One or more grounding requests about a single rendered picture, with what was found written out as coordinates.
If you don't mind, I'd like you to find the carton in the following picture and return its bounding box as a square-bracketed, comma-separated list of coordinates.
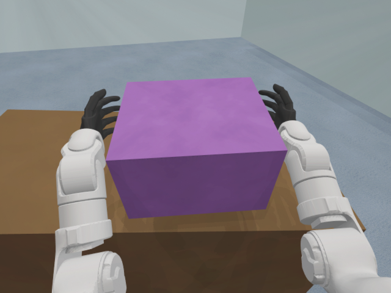
[106, 77, 288, 219]

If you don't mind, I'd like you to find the left robot hand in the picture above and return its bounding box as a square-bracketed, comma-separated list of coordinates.
[80, 89, 120, 140]

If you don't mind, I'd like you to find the right robot hand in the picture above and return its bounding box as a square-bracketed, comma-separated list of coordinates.
[258, 84, 296, 130]

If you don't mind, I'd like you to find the robot right upper arm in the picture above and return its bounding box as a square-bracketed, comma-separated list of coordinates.
[301, 228, 391, 293]

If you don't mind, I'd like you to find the left robot forearm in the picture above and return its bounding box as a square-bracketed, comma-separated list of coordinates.
[52, 129, 112, 293]

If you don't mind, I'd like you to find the pedestal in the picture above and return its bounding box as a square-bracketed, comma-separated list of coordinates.
[0, 109, 366, 293]

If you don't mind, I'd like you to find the robot left upper arm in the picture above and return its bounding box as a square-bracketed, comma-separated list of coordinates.
[53, 251, 126, 293]

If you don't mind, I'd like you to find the right robot forearm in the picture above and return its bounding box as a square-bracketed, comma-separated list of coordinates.
[278, 120, 378, 274]

